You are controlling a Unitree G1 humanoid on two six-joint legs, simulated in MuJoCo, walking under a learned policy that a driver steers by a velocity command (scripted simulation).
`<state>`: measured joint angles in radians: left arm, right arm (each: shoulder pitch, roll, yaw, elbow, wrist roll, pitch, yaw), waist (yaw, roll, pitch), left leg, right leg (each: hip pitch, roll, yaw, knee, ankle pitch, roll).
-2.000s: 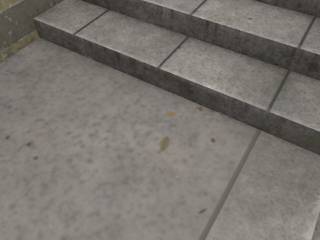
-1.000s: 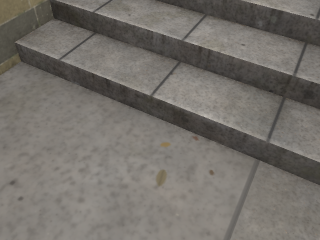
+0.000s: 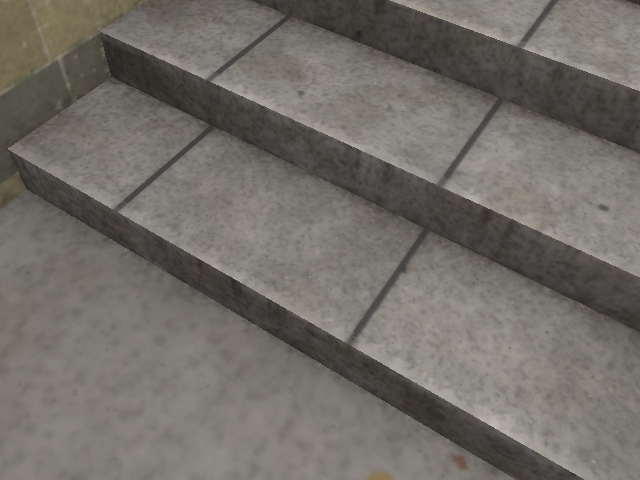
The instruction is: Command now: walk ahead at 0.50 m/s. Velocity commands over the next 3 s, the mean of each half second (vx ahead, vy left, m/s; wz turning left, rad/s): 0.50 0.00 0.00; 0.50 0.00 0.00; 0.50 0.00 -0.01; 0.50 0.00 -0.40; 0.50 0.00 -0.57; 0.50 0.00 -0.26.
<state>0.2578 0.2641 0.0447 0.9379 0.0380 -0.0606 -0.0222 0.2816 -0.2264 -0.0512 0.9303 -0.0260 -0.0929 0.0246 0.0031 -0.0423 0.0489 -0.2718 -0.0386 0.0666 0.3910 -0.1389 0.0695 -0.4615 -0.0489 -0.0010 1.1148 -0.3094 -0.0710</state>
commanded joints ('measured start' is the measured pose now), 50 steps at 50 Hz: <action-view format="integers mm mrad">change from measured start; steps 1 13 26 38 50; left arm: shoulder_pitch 77 -252 73 200 115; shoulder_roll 31 19 30 43 -41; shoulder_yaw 4 -8 16 6 9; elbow -19 -116 30 82 21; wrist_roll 7 -14 -21 -17 -2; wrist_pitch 15 -3 -53 -50 -3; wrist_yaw -11 -9 19 34 1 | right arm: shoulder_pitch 61 196 69 -277 34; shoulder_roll -115 -128 -28 -11 -20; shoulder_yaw -20 -20 2 24 8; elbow -14 78 55 -55 79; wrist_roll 11 4 -18 4 9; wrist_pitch -22 -14 30 40 24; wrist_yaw -5 -17 7 -6 -13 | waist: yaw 30 -48 -30 25 15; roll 130 123 -22 -55 99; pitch -65 46 -37 6 17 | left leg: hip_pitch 113 257 -235 -236 72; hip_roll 262 264 128 79 263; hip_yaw -238 -142 -73 14 -334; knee -236 -231 684 232 -233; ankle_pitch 194 234 -101 65 -307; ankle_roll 137 125 -7 -29 133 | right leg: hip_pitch -68 -71 353 447 -289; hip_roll -49 -19 -178 -152 -24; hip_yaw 8 -64 147 5 -10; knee -39 -528 -960 -903 482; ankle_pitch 72 207 368 701 24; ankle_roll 13 26 -106 -95 -19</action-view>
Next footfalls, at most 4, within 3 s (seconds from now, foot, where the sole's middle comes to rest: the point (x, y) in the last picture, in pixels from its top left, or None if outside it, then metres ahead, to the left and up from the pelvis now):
0.36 right None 0.33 -0.12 -0.78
0.88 left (295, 432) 0.56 0.05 -0.78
1.40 right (373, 286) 0.84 -0.11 -0.63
2.00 left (315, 96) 1.30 0.03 -0.48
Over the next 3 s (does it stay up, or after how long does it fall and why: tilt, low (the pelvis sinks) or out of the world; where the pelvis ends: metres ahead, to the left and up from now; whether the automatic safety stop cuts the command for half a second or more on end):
stays up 1.55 -0.30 0.42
